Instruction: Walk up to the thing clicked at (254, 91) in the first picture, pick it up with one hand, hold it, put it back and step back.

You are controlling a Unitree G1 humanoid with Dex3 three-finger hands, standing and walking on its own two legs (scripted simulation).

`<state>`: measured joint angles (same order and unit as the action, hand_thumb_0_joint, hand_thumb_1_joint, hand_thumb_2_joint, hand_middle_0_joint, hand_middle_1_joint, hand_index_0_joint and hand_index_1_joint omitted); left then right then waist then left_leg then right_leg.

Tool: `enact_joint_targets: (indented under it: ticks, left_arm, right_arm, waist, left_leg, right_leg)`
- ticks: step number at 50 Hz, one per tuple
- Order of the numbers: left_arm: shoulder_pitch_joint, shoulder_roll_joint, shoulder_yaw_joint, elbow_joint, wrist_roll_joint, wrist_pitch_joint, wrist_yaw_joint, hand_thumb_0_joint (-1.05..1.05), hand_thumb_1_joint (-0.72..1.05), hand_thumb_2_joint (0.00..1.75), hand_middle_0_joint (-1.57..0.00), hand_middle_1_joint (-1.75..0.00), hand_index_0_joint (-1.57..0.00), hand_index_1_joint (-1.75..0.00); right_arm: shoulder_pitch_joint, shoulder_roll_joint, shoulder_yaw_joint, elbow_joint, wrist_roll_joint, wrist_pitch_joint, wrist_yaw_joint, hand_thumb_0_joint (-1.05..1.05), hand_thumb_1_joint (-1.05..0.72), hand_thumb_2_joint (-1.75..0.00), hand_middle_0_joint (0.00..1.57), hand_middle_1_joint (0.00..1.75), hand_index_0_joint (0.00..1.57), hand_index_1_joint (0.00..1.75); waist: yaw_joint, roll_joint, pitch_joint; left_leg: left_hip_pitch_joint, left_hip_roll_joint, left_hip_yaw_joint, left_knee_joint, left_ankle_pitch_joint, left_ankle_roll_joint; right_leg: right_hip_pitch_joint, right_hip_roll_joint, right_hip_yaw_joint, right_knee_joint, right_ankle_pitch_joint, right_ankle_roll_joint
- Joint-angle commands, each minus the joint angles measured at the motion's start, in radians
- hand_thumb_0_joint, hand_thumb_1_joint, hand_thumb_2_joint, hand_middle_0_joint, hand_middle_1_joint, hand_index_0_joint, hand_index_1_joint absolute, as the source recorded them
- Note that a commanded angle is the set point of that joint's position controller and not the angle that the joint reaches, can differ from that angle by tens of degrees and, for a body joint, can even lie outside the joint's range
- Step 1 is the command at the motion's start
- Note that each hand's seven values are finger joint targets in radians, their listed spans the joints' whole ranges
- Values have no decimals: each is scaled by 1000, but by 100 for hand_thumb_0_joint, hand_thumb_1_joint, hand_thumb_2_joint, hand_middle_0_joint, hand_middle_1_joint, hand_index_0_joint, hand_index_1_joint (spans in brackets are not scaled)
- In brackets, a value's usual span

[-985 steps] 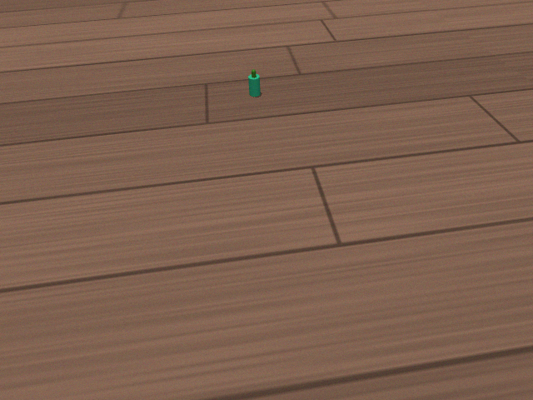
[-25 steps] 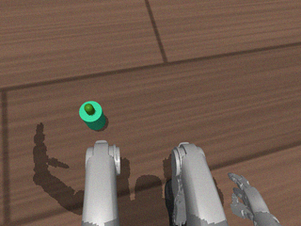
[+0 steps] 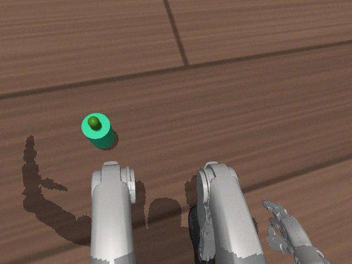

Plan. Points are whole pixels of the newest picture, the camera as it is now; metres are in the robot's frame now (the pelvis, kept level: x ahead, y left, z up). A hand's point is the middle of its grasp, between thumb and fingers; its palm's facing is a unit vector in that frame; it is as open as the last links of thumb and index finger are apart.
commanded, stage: approach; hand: left
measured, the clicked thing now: (98, 129) +0.46 +0.23 -0.28
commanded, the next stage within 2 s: close in in 0.36 s
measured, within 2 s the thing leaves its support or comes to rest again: neither
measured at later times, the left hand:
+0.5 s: hand (51, 139) +0.40 +0.33 -0.20, palm faces +0.14 -0.99 +0.01, open 17.5 cm
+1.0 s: hand (79, 139) +0.41 +0.28 -0.25, palm faces +0.15 -0.99 -0.02, open 17.1 cm
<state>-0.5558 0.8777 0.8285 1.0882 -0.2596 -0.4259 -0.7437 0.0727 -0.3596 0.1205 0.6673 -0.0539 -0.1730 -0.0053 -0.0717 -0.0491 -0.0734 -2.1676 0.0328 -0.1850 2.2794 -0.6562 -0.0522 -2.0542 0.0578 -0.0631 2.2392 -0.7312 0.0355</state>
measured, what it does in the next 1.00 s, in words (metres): lowers itself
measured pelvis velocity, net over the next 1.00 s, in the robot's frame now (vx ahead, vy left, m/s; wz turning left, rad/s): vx -0.01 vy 0.03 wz -0.16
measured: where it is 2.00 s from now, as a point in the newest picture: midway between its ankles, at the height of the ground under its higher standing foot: (160, 251)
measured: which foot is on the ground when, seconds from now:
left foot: down 0.00-1.00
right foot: down 0.00-1.00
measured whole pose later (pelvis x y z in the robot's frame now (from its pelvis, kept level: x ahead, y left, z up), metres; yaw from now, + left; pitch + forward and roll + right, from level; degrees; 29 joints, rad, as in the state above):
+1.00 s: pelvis -0.01 +0.03 -0.09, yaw -9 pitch +12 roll -16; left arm -0.54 0.79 0.53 1.36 -0.14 -1.06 -0.20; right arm -0.17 -0.38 0.44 0.58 -0.35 -0.01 0.13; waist -0.20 -0.24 0.26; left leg -2.23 0.01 -0.40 2.67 -0.69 -0.04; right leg -2.04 0.14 -0.20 2.47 -0.70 0.06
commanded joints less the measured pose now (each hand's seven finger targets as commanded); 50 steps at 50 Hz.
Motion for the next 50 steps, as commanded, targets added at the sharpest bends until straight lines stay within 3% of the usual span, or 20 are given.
enact_joint_targets:
  ticks: [1, 5, 11, 14, 15, 17, 21, 23, 25, 28, 29, 30, 31, 33, 36, 37, 41, 43, 46, 50]
  left_arm:
    - [-184, 272, 16, -64, -43, -141, -11, 0, -58, 1, -6, -8, -6, -7]
    - [-229, 223, -42, -8, -49, -216, -5, 0, -58, 1, -6, -8, -7, -7]
    - [-159, 314, 16, -50, -23, -308, 61, 0, -61, 1, -7, -10, -8, -9]
    - [-183, 344, 44, -201, -16, -379, 93, 0, -60, 2, -8, -10, -8, -10]
    - [-143, 324, 27, -187, -9, -391, 103, 0, -60, 2, -8, -10, -8, -10]
    - [-141, 237, -19, -142, -18, -415, 112, 0, -56, 2, -8, -10, -8, -10]
    - [-131, 242, -23, -47, -18, -470, 138, 0, -53, 4, -7, -10, -7, -9]
    - [-146, 148, -97, 56, -17, -489, 147, 0, -49, 4, -7, -9, -7, -8]
    - [-150, 71, -173, 157, -25, -506, 167, 0, -54, 6, -6, -11, -8, -9]
    - [-107, 209, -70, 178, -16, -545, 240, 0, -59, 5, -5, -11, -8, -8]
    - [-147, 164, -125, 175, -5, -562, 262, 0, -61, 5, -5, -11, -8, -8]
    - [-127, 171, -97, 200, 4, -575, 289, 0, -61, 7, -5, -12, -8, -9]
    - [-161, 141, -138, 188, 16, -595, 314, 0, -59, 7, -5, -12, -8, -9]
    - [-179, 122, -152, 166, 41, -625, 367, 0, -60, 8, -5, -13, -8, -10]
    - [-148, 135, -156, 152, 84, -663, 443, 0, -58, 9, -5, -12, -7, -10]
    - [-169, 178, -142, 102, 99, -676, 467, 0, -57, 8, -5, -11, -8, -9]
    - [-156, 161, -183, 78, 137, -700, 518, 0, -51, 8, -5, -10, -8, -8]
    - [-163, 98, -244, 106, 149, -701, 531, 0, -51, 9, -6, -11, -8, -9]
    - [-177, 46, -307, 113, 133, -702, 545, 0, -48, 15, -14, -17, -15, -15]
    - [-164, 3, -336, 155, 96, -716, 559, 0, -49, 14, -13, -17, -16, -14]
  right_arm:
    - [70, -229, -59, -58, -21, -40, -9, 0, -90, -89, 20, 30, 20, 30]
    - [54, -241, -33, -52, -48, -39, 3, 0, -90, -89, 20, 30, 20, 30]
    - [-3, -265, 4, -70, -91, 6, 23, 0, -90, -89, 20, 30, 20, 30]
    - [-22, -276, 22, -53, -118, 32, 28, 0, -91, -90, 20, 30, 20, 30]
    - [-33, -277, 27, -51, -123, 39, 29, 0, -91, -90, 20, 30, 20, 30]
    - [-52, -275, 47, -44, -138, 51, 33, 0, -92, -90, 20, 30, 20, 30]
    - [-110, -306, 80, -75, -165, 68, 32, 0, -91, -90, 20, 30, 20, 30]
    - [-120, -310, 107, -84, -180, 76, 37, 0, -91, -90, 20, 30, 20, 30]
    - [-127, -294, 131, -68, -189, 83, 43, 0, -90, -90, 20, 30, 20, 30]
    - [-152, -323, 150, -90, -213, 97, 49, 0, -91, -90, 20, 30, 20, 30]
    - [-175, -315, 170, -109, -216, 99, 56, 0, -91, -90, 20, 30, 20, 30]
    - [-167, -324, 169, -100, -225, 105, 60, 0, -91, -90, 20, 30, 20, 30]
    - [-202, -323, 179, -117, -230, 106, 63, 0, -91, -90, 20, 30, 20, 30]
    - [-213, -326, 188, -122, -243, 112, 73, 0, -91, -90, 20, 30, 20, 30]
    - [-222, -328, 194, -106, -260, 125, 87, 0, -91, -90, 20, 30, 20, 30]
    - [-229, -335, 192, -113, -266, 129, 88, 0, -90, -90, 20, 30, 20, 30]
    - [-241, -349, 191, -108, -290, 151, 95, 0, -90, -90, 20, 30, 20, 30]
    - [-247, -357, 187, -109, -296, 161, 101, 0, -91, -90, 20, 30, 20, 30]
    - [-249, -361, 195, -119, -295, 164, 112, 0, -90, -90, 20, 30, 20, 30]
    - [-246, -372, 204, -116, -294, 163, 126, 0, -90, -90, 20, 30, 20, 30]
  waist:
    - [-24, 161, -482]
    - [-44, 192, -480]
    - [16, 312, -541]
    - [14, 401, -565]
    - [12, 410, -555]
    - [-31, 387, -530]
    - [-72, 342, -506]
    - [-126, 287, -465]
    - [-143, 223, -389]
    - [-107, 229, -395]
    - [-127, 241, -376]
    - [-122, 254, -373]
    - [-130, 264, -330]
    - [-142, 305, -296]
    - [-133, 333, -258]
    - [-132, 348, -270]
    - [-167, 408, -258]
    - [-203, 398, -236]
    - [-226, 342, -206]
    - [-241, 284, -190]
  left_leg:
    - [376, 16, 100, -173, 65, 75]
    - [384, 21, 86, -127, 48, 63]
    - [432, 33, 78, -76, 124, 41]
    - [489, 41, 69, -58, 172, 32]
    - [498, 41, 63, -60, 176, 29]
    - [493, 47, 46, -23, 204, 28]
    - [443, 48, 30, 45, 219, 36]
    - [418, 51, 3, 66, 220, 34]
    - [358, 49, -10, 85, 144, 40]
    - [331, 47, -7, 108, 135, 41]
    - [325, 45, -12, 106, 119, 37]
    - [346, 46, -20, 102, 134, 30]
    - [334, 46, -27, 91, 97, 26]
    - [347, 45, -32, 75, 80, 17]
    - [339, 47, -28, 79, 57, 15]
    - [340, 49, -26, 87, 71, 17]
    - [383, 54, -46, 68, 90, 9]
    - [397, 54, -65, 54, 83, 3]
    - [367, 45, -85, 51, 36, 8]
    - [356, 35, -110, 57, 20, 11]
  right_leg:
    - [187, 17, -82, -200, 115, -70]
    - [160, 23, -102, -157, 109, -70]
    - [181, 30, -119, -65, 159, -73]
    - [189, 33, -134, -25, 205, -74]
    - [171, 35, -137, -15, 199, -76]
    - [167, 40, -150, 2, 225, -73]
    - [214, 46, -165, 17, 273, -63]
    - [216, 50, -185, 21, 287, -59]
    - [199, 59, -195, 6, 234, -53]
    - [250, 67, -202, 11, 243, -49]
    - [247, 68, -212, 17, 233, -48]
    - [237, 70, -221, 28, 247, -50]
    - [205, 72, -228, 29, 212, -53]
    - [197, 73, -244, 37, 202, -52]
    - [205, 74, -250, 41, 190, -50]
    - [217, 75, -246, 43, 211, -51]
    - [200, 73, -260, 60, 233, -52]
    - [175, 72, -274, 66, 230, -52]
    - [164, 77, -283, 52, 205, -46]
    - [162, 83, -295, 50, 201, -39]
